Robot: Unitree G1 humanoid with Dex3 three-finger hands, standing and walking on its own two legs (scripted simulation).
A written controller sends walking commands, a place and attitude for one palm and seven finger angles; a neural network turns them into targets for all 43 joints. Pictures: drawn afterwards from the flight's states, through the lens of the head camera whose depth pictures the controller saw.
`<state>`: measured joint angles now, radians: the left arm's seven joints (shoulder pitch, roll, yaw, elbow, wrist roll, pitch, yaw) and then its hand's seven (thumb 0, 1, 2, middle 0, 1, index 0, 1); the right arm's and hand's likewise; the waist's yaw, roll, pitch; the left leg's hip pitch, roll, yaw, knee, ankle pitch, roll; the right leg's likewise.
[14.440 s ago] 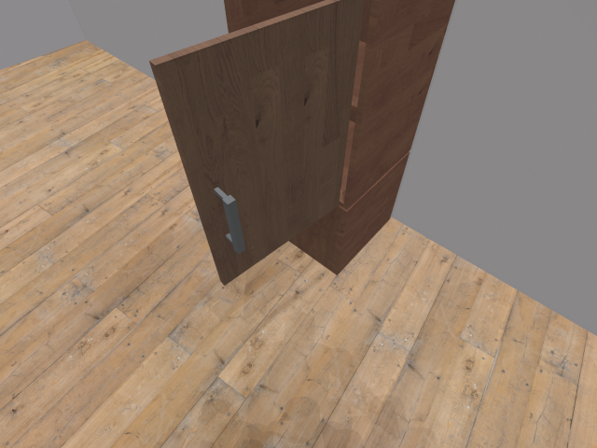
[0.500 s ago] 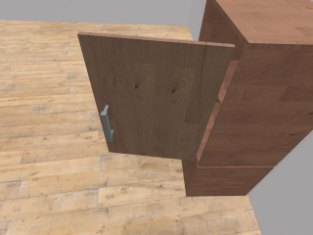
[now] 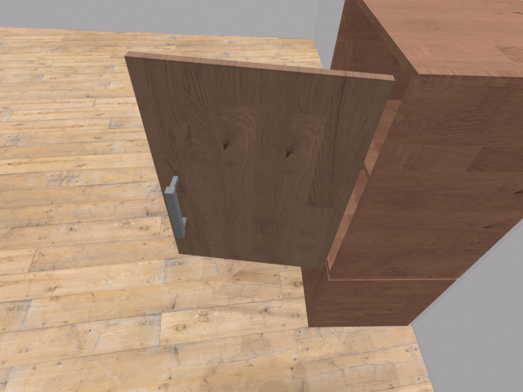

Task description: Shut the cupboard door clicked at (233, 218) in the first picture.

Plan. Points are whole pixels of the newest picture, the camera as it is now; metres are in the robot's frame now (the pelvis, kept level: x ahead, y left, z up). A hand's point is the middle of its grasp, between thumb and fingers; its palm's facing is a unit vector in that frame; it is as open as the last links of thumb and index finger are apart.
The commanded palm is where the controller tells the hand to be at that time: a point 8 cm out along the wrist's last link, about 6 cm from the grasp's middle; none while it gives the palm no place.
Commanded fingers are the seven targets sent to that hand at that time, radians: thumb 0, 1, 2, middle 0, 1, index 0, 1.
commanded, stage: shuffle to correct the standing spot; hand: left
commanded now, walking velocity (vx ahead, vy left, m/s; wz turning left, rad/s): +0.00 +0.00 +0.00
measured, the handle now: (177, 208) +0.51 +0.22 -0.10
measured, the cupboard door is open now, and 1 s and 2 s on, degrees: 83 83 83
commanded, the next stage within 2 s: come to a stop and stand still in 0.26 s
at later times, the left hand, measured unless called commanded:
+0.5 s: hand out of the picture -0.01 +0.18 -0.19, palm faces +0.05 -0.99 -0.16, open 7.4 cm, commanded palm none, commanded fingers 0.00 0.90 0.90 -0.20 -0.30 -0.20 -0.30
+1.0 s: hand out of the picture +0.08 +0.19 -0.17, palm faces +0.00 -0.97 -0.24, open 7.4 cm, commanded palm none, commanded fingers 0.00 0.90 0.90 -0.20 -0.30 -0.20 -0.30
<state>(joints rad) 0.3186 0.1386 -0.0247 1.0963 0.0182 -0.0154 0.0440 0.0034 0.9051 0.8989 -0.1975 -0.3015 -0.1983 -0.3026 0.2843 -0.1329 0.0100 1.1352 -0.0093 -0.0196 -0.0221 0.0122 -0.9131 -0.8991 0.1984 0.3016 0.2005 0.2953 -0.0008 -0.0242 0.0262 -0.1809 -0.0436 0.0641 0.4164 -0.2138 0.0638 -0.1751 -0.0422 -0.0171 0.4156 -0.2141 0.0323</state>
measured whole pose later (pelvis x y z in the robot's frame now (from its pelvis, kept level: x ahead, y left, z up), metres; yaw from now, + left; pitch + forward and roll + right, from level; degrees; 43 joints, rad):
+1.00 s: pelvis +0.03 +0.01 -0.01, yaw +0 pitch -2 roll +0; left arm 0.23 0.16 -0.02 1.02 0.01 0.00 0.04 0.00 0.91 0.90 -0.20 -0.30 -0.20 -0.30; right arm 0.28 -0.19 0.00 1.00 -0.02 -0.01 -0.03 0.02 -0.92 -0.90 0.20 0.30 0.20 0.30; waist -0.02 0.03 0.03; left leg -0.16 -0.06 0.08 0.51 -0.31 0.08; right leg -0.25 -0.03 -0.02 0.54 -0.25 0.01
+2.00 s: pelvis +0.06 -0.03 +0.00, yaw +0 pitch -1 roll +0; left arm 0.27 0.16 -0.03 1.11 0.01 -0.02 0.04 0.01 0.92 0.90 -0.20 -0.30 -0.20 -0.30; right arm 0.28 -0.14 0.02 1.13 -0.01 -0.03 -0.04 0.01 -0.91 -0.90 0.20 0.30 0.20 0.30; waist 0.00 0.01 0.04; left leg -0.09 -0.01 0.05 0.38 -0.28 0.01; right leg -0.18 0.03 -0.05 0.42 -0.23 -0.05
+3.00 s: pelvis +0.00 -0.03 -0.10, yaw +2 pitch +14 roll +2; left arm 0.40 0.15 0.04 0.18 -0.22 -0.60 -0.32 0.01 0.91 0.90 -0.39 -0.52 -0.40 -0.52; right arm 0.14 -0.29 -0.09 0.48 0.01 -0.26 0.01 0.02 -0.91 -0.90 0.20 0.30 0.20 0.30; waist 0.00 -0.06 -0.15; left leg -0.88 -0.02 0.06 1.20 -0.56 0.03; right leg -0.95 -0.02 -0.06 1.21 -0.50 -0.06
